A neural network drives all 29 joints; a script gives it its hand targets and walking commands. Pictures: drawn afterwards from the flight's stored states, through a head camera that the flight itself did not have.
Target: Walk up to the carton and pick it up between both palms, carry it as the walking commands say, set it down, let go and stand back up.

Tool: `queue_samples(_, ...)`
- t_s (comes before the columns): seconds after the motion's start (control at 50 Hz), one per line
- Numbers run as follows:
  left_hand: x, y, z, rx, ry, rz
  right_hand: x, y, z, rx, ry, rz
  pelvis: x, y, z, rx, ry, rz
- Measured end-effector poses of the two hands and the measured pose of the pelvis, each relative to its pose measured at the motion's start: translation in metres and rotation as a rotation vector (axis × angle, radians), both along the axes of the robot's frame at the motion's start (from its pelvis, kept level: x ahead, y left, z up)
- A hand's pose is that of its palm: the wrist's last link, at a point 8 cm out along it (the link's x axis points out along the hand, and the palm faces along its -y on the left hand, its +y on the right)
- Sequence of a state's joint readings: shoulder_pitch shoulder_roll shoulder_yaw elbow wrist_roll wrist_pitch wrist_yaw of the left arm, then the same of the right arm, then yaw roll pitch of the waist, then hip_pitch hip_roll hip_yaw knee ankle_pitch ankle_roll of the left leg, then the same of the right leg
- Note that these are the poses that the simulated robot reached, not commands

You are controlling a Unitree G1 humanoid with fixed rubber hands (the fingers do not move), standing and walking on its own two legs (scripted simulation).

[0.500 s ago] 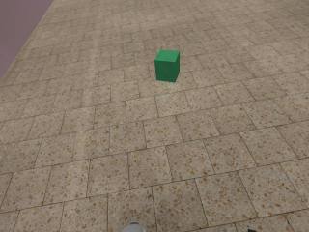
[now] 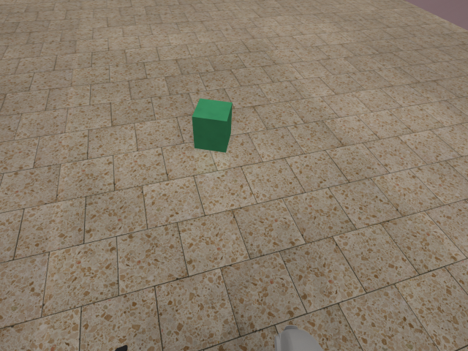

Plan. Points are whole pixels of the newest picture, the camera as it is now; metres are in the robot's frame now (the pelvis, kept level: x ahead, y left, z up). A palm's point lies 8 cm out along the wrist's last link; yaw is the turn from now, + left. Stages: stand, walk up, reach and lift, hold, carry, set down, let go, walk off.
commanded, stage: walk up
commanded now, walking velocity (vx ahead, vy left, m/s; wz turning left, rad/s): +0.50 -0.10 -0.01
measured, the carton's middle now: (213, 125) +1.53 -0.02 -0.66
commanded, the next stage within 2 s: none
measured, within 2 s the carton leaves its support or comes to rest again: neither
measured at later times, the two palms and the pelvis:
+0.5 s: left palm out of the picture +0.17 +0.21 -0.11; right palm (352, 268) +0.32 -0.29 -0.15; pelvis +0.25 -0.04 +0.00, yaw +0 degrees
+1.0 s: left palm (111, 190) +0.59 +0.30 -0.14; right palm (303, 220) +0.44 -0.19 -0.12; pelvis +0.49 +0.06 +0.00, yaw +0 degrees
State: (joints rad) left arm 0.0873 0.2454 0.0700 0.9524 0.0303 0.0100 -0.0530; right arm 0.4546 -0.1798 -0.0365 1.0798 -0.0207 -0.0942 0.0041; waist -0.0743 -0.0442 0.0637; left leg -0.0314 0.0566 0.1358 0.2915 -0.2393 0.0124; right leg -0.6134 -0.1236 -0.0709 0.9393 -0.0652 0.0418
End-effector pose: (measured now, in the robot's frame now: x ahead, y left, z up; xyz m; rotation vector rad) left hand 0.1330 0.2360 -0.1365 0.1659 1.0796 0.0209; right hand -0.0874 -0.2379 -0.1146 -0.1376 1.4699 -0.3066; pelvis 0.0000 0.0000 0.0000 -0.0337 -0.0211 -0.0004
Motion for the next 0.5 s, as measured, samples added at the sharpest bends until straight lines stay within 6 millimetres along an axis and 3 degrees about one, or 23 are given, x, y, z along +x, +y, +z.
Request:
queue_samples(0.1, 0.084, -0.038, 0.005, -0.032, -0.07, -0.046, 0.022, 0.004, -0.009, 0.044, 0.063, -0.046, 0.051, -0.014, -0.005, 0.01, 0.007, -0.011)
queue_samples(0.18, 0.149, -0.065, 0.003, -0.007, -0.119, -0.07, 0.057, -0.006, -0.03, 0.081, 0.111, -0.078, 0.1, -0.033, -0.019, 0.03, 0.026, -0.008)
queue_samples(0.22, 0.168, -0.07, -0.003, 0.032, -0.136, -0.053, 0.082, -0.018, -0.045, 0.099, 0.131, -0.067, 0.123, -0.044, -0.03, 0.039, 0.036, 0.001)
queue_samples(0.26, 0.161, -0.063, -0.005, 0.071, -0.086, -0.01, 0.124, -0.033, -0.052, 0.105, 0.095, -0.028, 0.141, -0.05, -0.029, 0.04, 0.041, 0.004)
queue_samples(0.36, 0.1, -0.034, 0.008, 0.154, 0.126, 0.136, 0.255, -0.061, -0.047, 0.096, -0.083, 0.098, 0.186, -0.055, -0.011, 0.061, 0.022, 0.006)
queue_samples(0.44, 0.057, -0.028, 0.019, 0.168, 0.269, 0.214, 0.346, -0.061, -0.039, 0.106, -0.186, 0.182, 0.22, -0.052, -0.003, 0.078, 0.01, 0.0)
queue_samples(0.5, 0.037, -0.029, 0.025, 0.158, 0.361, 0.257, 0.407, -0.049, -0.033, 0.122, -0.252, 0.223, 0.246, -0.044, 0.0, 0.081, 0.007, -0.004)
